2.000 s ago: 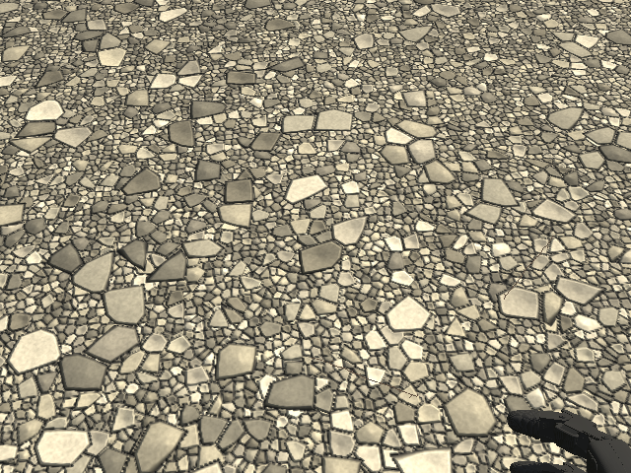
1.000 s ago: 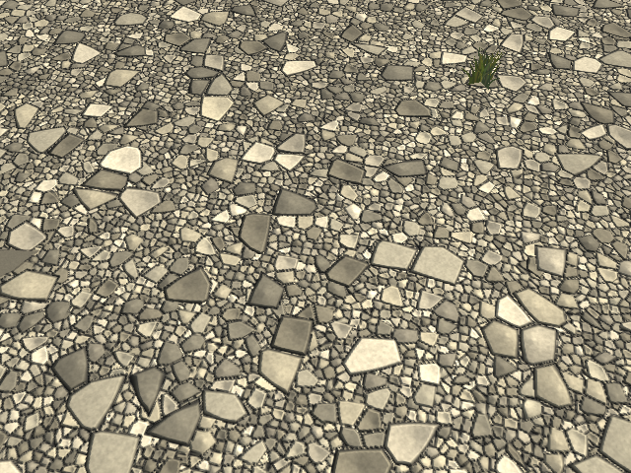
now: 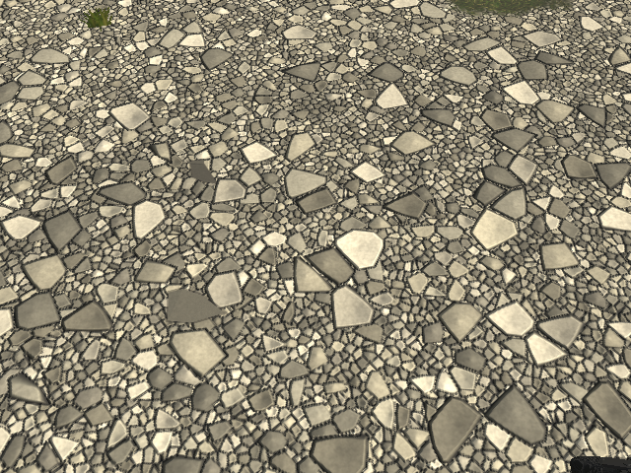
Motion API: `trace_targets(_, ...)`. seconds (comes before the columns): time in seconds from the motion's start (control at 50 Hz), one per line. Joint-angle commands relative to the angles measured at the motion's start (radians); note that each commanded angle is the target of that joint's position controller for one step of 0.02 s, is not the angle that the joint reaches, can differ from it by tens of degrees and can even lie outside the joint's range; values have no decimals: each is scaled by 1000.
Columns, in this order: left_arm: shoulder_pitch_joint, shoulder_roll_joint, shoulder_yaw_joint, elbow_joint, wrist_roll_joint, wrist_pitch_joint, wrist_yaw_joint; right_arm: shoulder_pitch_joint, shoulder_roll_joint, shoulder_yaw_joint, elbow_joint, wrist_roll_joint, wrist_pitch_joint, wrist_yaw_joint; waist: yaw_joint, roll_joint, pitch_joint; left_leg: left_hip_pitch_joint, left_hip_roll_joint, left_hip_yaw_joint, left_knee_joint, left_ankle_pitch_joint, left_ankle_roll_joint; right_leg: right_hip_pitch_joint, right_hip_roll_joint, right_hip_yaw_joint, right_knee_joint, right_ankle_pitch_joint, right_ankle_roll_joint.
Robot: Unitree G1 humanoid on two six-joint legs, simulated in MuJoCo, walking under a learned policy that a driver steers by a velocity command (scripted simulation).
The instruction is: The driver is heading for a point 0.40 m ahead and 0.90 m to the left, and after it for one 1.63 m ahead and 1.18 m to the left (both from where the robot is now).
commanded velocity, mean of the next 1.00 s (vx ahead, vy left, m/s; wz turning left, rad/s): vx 0.50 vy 0.00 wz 0.60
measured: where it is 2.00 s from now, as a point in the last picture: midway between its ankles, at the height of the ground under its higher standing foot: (133, 264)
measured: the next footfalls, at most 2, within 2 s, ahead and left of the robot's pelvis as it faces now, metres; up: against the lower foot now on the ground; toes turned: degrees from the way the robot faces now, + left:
left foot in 0.14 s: +0.24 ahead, +0.14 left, +0.00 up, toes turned +7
right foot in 0.62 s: +0.55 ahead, +0.00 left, +0.00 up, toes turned +25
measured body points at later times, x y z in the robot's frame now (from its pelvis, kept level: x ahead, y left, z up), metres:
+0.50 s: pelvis +0.27 +0.06 +0.00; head +0.30 +0.09 +0.45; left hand +0.43 +0.36 -0.08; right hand +0.41 -0.20 -0.10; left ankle +0.20 +0.13 -0.74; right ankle +0.50 -0.05 -0.69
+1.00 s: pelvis +0.53 +0.13 +0.00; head +0.55 +0.15 +0.45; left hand +0.38 +0.38 -0.12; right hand +0.85 +0.05 -0.08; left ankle +0.58 +0.35 -0.69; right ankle +0.52 -0.01 -0.74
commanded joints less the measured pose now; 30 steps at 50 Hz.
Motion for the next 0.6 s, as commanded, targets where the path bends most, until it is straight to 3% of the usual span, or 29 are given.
trace_targets(0.02, -37, 180, 39, -54, -13, -3, 5, -114, -30, -1, -99, 4, -16, 21, -7, -100, 34, 25, -10, 47, -105, 29, 21, 13, -268, 76, -90, 345, -144)
trace_targets(0.04, -33, 191, 42, -49, -19, 3, 4, -125, -37, -4, -107, 4, -15, 25, -12, -104, 39, 37, -20, 61, -129, -5, 34, 40, -278, 63, -72, 396, -137)
trace_targets(0.08, -38, 221, 51, -48, -31, 14, 8, -95, -69, -21, -112, -5, -10, 30, -51, -128, 7, 132, -73, 111, -160, -108, 73, 81, -281, 19, 35, 700, -118)
trace_targets(0.1, -42, 236, 56, -49, -37, 21, 11, -31, -96, -36, -100, -9, -6, 29, -95, -140, -37, 230, -113, 140, -176, -149, 98, 87, -274, -4, 149, 865, -106)
trace_targets(0.12, -57, 232, 54, -53, -42, 27, 15, 118, -136, -62, -59, -7, -2, 24, -183, -121, -110, 434, -160, 159, -245, -98, 134, 32, -246, -40, 341, 929, -82)
trace_targets(0.14, -47, 194, 38, -64, -22, 25, 20, 307, -203, -97, -6, -2, 7, 6, -266, -58, -200, 748, -126, 54, -261, -73, 180, -189, -209, -43, 620, 723, -41)
trace_targets(0.16, 21, 43, -11, -126, 31, 6, 8, 289, -323, -110, -9, 12, 2, -7, -150, 237, -248, 1055, 146, -476, -314, -167, 337, -650, -33, -5, 984, -226, 20)
trace_targets(0.18, -45, 102, -10, -150, -2, -33, -4, 321, -274, -89, -47, 3, -19, -1, -207, 175, -427, 1122, 245, -818, -482, -358, 432, -779, 24, 242, 1142, -331, 17)
trace_targets(0.2, -147, 164, 7, -179, -41, -52, -12, 292, -206, -69, -31, -6, -34, 4, -225, 98, -293, 1047, 210, -673, -505, -307, 370, -867, -29, 265, 1135, -224, 0)
trace_targets(0.22, -160, 149, -1, -183, -35, -63, -10, 240, -176, -59, -28, -3, -42, 3, -185, 46, -203, 903, 168, -544, -503, -223, 331, -831, -70, 261, 1044, -134, -12)
trace_targets(0.24, -159, 145, 1, -170, -8, -64, -3, 167, -149, -48, -37, -5, -43, 1, -139, -8, -145, 760, 127, -452, -509, -117, 300, -759, -101, 261, 959, -83, -5)
trace_targets(0.26, -153, 148, 8, -162, 9, -54, 0, 123, -117, -36, -47, -14, -44, -1, -107, -15, -109, 664, 86, -382, -534, -25, 275, -689, -121, 264, 904, -37, -4)
trace_targets(0.28, -130, 148, 9, -166, 9, -42, -4, 104, -129, -36, -54, -22, -46, -5, -78, 34, -108, 599, 90, -379, -551, 37, 294, -645, -119, 265, 880, -23, 11)
trace_targets(0.32, -128, 129, 6, -163, 18, -24, -6, 104, -130, -36, -40, -15, -51, -15, -68, 16, -86, 511, 68, -314, -564, 129, 300, -612, -112, 245, 796, 0, 43)
trace_targets(0.36, -204, 94, -6, -184, 22, -16, -4, 132, -152, -43, -21, -13, -50, -29, -87, 0, -54, 456, 33, -263, -570, 131, 282, -615, -89, 227, 662, 103, 65)
trace_targets(0.42, -325, 58, -22, -212, 16, -17, -13, 179, -164, -46, 7, -6, -44, -40, -134, 25, -34, 413, -15, -224, -556, 28, 233, -542, -40, 224, 425, 300, 69)
trace_targets(0.48, -397, 73, -19, -237, -1, -24, -23, 229, -170, -49, 36, 1, -40, -42, -163, 41, -23, 425, 0, -274, -527, -62, 212, -481, -8, 240, 311, 361, 61)
trace_targets(0.56, -367, 118, 4, -242, -6, -37, -30, 240, -156, -49, 52, 3, -28, -46, -136, 83, -30, 524, 34, -387, -406, -84, 185, -422, 0, 266, 241, 222, 17)
trace_targets(0.58, -311, 123, 12, -229, -6, -41, -27, 228, -146, -47, 49, 2, -23, -46, -105, 94, -43, 523, 20, -393, -362, -62, 171, -348, 6, 249, 211, 199, -2)
trace_targets(0.6, -220, 144, 26, -210, 2, -45, -21, 225, -114, -36, 44, -2, -22, -44, -61, 86, -96, 496, -26, -366, -260, -19, 141, -203, -11, 246, 188, 198, -31)
Velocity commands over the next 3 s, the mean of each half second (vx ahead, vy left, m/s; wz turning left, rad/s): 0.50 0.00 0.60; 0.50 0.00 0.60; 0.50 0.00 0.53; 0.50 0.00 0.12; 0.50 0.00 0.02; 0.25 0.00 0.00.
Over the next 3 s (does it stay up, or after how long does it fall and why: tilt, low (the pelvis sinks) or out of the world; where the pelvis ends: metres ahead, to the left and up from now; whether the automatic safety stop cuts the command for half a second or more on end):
stays up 1.20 0.91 0.00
